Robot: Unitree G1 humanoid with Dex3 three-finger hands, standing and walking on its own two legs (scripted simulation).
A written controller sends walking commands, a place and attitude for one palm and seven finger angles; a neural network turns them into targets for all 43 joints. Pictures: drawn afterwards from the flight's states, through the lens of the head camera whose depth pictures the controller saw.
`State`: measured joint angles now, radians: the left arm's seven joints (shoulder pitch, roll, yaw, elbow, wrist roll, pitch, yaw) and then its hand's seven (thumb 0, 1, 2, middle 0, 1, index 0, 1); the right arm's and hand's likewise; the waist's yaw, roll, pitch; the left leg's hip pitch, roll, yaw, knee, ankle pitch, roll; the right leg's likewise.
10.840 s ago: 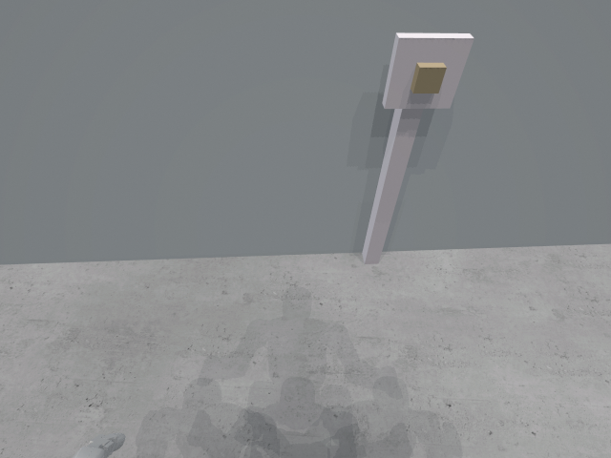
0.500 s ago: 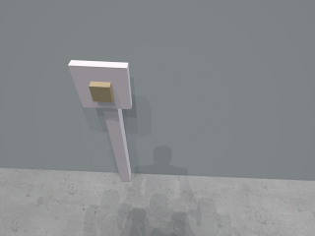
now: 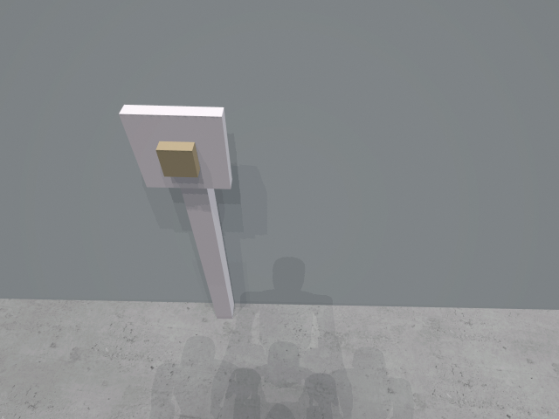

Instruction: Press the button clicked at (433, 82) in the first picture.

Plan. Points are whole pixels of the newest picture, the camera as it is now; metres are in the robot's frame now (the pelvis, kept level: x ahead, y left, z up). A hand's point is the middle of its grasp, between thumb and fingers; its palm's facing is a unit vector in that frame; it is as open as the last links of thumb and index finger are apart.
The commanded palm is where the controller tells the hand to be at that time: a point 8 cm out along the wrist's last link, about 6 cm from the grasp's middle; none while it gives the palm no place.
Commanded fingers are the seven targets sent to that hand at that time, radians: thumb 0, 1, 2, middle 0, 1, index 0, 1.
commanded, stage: look again from close up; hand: left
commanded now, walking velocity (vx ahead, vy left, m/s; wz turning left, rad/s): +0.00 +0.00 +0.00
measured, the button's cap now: (179, 158) +0.55 +0.23 +0.05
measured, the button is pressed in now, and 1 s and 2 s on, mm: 0 0 0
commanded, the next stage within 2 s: shuffle to correct the standing spot in 0.50 s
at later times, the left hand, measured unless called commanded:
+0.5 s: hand out of the picture +0.01 +0.15 -0.18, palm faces +0.01 -0.98 -0.19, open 7.3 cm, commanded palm none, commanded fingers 0.00 0.90 0.90 -0.20 -0.30 -0.20 -0.30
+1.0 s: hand out of the picture +0.03 +0.17 -0.20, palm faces +0.02 -0.98 -0.17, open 7.4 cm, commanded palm none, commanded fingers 0.00 0.90 0.90 -0.20 -0.30 -0.20 -0.30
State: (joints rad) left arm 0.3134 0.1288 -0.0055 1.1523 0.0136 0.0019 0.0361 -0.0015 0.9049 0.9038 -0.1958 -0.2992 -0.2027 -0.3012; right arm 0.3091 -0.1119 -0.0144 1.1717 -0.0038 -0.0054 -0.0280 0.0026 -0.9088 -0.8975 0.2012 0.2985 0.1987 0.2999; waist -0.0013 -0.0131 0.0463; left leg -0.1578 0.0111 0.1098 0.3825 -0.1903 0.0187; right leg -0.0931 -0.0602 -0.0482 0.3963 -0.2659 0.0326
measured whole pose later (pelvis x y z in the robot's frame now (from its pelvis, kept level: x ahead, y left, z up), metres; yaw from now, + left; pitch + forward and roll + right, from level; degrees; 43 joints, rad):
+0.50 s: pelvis +0.00 -0.01 -0.01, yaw +0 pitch +0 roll +1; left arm 0.29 0.15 -0.02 1.09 0.02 -0.02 0.03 0.00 0.91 0.90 -0.20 -0.30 -0.20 -0.30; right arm 0.27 -0.16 0.00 1.09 -0.02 -0.01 -0.02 0.01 -0.93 -0.90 0.20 0.30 0.20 0.30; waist 0.00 -0.01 0.02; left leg -0.24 0.04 0.09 0.51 -0.26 0.00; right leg -0.17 -0.04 -0.06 0.52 -0.34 0.01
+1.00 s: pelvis +0.07 +0.00 -0.02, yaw -1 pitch +1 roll +1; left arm 0.34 0.18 0.02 1.12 0.02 0.01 0.03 0.00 0.90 0.90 -0.20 -0.30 -0.20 -0.30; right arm 0.28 -0.13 0.00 1.08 -0.02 -0.04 -0.03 0.00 -0.91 -0.90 0.20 0.30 0.20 0.30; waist 0.01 -0.05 0.05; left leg -0.19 0.02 0.12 0.57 -0.39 0.02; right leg -0.26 -0.05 -0.05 0.82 -0.54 -0.02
